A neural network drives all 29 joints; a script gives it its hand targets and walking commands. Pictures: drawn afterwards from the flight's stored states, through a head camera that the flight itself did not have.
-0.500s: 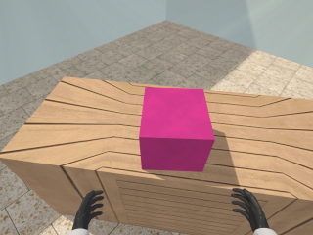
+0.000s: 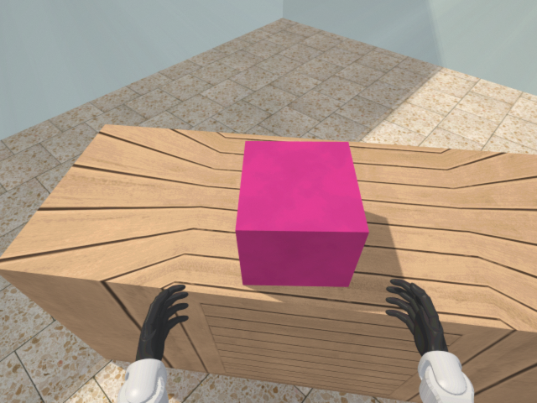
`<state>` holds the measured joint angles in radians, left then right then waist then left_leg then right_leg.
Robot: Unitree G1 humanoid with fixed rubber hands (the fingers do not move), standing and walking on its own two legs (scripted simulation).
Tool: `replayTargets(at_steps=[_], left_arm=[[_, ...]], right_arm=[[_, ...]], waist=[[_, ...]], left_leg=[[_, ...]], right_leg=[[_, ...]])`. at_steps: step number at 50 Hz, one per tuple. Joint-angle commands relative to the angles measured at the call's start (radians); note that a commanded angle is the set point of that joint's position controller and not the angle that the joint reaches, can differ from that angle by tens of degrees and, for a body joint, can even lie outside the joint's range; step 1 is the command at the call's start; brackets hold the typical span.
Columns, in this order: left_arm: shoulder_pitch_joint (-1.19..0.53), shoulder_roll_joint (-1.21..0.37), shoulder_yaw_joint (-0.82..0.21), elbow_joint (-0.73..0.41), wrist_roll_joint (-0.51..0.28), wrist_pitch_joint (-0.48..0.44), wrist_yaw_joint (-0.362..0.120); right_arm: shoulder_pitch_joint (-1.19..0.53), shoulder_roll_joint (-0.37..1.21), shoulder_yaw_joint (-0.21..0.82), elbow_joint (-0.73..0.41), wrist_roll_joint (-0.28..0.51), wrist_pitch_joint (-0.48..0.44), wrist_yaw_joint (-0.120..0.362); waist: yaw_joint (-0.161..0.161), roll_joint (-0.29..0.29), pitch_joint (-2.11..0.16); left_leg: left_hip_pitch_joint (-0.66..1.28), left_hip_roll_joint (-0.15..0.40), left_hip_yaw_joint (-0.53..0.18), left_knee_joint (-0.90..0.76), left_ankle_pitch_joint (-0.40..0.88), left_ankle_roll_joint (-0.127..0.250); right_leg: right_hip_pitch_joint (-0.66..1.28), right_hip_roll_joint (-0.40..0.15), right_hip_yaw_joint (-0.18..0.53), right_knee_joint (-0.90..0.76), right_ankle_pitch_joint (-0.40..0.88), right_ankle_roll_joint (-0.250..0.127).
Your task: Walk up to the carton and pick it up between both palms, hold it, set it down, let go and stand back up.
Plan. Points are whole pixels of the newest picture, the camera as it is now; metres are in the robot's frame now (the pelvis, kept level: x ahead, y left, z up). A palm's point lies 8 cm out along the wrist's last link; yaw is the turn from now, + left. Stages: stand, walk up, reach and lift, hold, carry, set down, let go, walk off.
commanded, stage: reach and lift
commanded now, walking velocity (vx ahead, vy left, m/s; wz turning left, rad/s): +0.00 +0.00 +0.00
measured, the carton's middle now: (296, 212) +0.47 -0.05 -0.04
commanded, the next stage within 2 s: none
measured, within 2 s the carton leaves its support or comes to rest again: neither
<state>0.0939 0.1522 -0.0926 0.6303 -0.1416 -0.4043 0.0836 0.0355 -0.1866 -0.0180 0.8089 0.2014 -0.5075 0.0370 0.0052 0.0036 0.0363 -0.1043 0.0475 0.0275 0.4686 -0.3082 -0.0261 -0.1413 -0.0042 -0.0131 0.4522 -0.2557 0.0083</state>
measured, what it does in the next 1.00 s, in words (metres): stands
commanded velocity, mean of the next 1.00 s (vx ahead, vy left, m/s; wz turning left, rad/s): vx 0.00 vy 0.00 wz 0.00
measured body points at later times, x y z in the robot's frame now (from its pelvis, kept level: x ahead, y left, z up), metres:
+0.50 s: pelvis +0.00 +0.00 +0.01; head +0.01 +0.01 +0.46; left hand +0.32 +0.18 +0.02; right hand +0.31 -0.23 +0.02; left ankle -0.03 +0.13 -0.74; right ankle +0.00 -0.13 -0.74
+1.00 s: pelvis -0.01 +0.00 +0.00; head +0.02 +0.00 +0.45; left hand +0.40 +0.17 +0.07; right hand +0.39 -0.23 +0.07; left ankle -0.03 +0.13 -0.74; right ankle +0.00 -0.13 -0.74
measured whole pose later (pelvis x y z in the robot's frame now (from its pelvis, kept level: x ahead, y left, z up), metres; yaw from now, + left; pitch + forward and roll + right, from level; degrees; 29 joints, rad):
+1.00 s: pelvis -0.01 +0.00 +0.00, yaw -1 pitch +9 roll -1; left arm -0.64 0.18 0.02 0.88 -0.13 -0.02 0.07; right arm -0.64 -0.33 0.07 1.01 0.36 -0.15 -0.01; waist 0.00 0.00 -0.11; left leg -0.35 0.06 0.02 0.43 -0.24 -0.03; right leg -0.37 0.02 0.00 0.37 -0.16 0.00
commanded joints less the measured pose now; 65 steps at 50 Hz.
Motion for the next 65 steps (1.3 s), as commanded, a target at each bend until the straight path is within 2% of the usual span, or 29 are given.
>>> replayTargets(at_steps=[1,8,14,25,31,37,52,53,54,55,58,60,65], left_arm=[[-0.217,0.078,0.033,-0.145,-0.013,0.009,0.006],[-0.323,0.073,0.064,-0.132,-0.006,0.099,-0.002],[-0.438,0.075,0.084,-0.169,0.007,0.166,-0.005],[-0.644,0.082,0.115,-0.184,0.032,0.281,-0.011],[-0.778,0.090,0.121,-0.120,0.027,0.332,-0.016],[-0.901,0.105,0.127,-0.061,0.022,0.358,-0.016],[-1.252,0.170,0.129,0.206,-0.018,0.331,-0.007],[-1.201,0.092,0.068,0.201,-0.011,0.320,-0.005],[-1.239,0.100,0.092,0.207,-0.005,0.308,-0.005],[-1.251,0.106,0.085,0.243,-0.006,0.302,-0.006],[-1.317,0.154,0.107,0.318,-0.018,0.285,-0.009],[-1.386,0.187,0.107,0.344,-0.042,0.269,-0.003],[-1.536,0.227,0.068,0.441,-0.117,0.226,0.024]], right_arm=[[-0.224,-0.148,-0.026,-0.149,0.024,0.013,-0.010],[-0.316,-0.157,0.009,-0.155,0.056,0.097,-0.024],[-0.421,-0.175,0.013,-0.198,0.072,0.145,-0.036],[-0.616,-0.215,0.003,-0.172,0.093,0.227,-0.053],[-0.748,-0.246,0.001,-0.121,0.103,0.275,-0.052],[-0.874,-0.271,0.012,-0.070,0.127,0.304,-0.048],[-1.216,-0.320,0.069,0.146,0.182,0.333,-0.057],[-1.141,-0.362,0.019,0.209,0.153,0.295,-0.054],[-1.181,-0.361,0.032,0.225,0.148,0.280,-0.055],[-1.204,-0.366,0.037,0.243,0.158,0.277,-0.054],[-1.281,-0.364,0.072,0.274,0.181,0.284,-0.054],[-1.342,-0.361,0.085,0.249,0.197,0.293,-0.053],[-1.458,-0.344,0.125,0.249,0.228,0.323,-0.040]], waist=[[-0.005,-0.025,-0.162],[0.001,-0.044,-0.191],[0.004,-0.028,-0.261],[-0.008,-0.007,-0.362],[-0.013,-0.014,-0.395],[-0.010,-0.014,-0.470],[-0.002,-0.020,-0.672],[-0.075,0.024,-0.679],[-0.039,0.040,-0.717],[-0.056,0.038,-0.724],[-0.037,-0.003,-0.712],[-0.021,-0.033,-0.742],[-0.002,-0.046,-0.862]], left_leg=[[-0.055,-0.061,0.008,-0.095,0.290,-0.028],[-0.042,-0.064,0.006,-0.112,0.327,-0.016],[-0.033,-0.065,0.011,-0.115,0.364,-0.014],[-0.002,-0.058,0.015,-0.108,0.413,-0.022],[-0.012,-0.054,0.014,-0.101,0.395,-0.020],[-0.014,-0.052,0.011,-0.078,0.434,-0.023],[-0.104,-0.052,0.015,-0.016,0.443,-0.026],[-0.019,-0.033,0.005,0.024,0.505,-0.059],[-0.001,-0.036,0.011,0.049,0.535,-0.069],[0.018,-0.030,0.009,0.064,0.551,-0.072],[-0.071,-0.038,0.014,0.060,0.495,-0.053],[-0.155,-0.044,0.019,0.048,0.425,-0.037],[-0.244,-0.041,0.015,0.068,0.346,-0.020]], right_leg=[[0.097,0.041,0.032,-0.073,0.272,-0.037],[0.128,0.038,0.048,-0.088,0.353,-0.023],[0.140,0.036,0.047,-0.090,0.409,-0.016],[0.117,0.046,0.025,-0.101,0.432,-0.010],[0.078,0.051,0.014,-0.106,0.395,-0.009],[0.058,0.057,0.006,-0.098,0.426,-0.003],[-0.018,0.054,-0.005,-0.051,0.489,0.017],[-0.107,0.067,-0.024,-0.044,0.527,0.017],[-0.155,0.068,-0.029,-0.059,0.507,0.008],[-0.172,0.072,-0.032,-0.053,0.524,0.005],[-0.144,0.062,-0.022,-0.034,0.533,0.018],[-0.123,0.055,-0.013,-0.009,0.518,0.032],[-0.144,0.049,-0.007,0.049,0.488,0.034]])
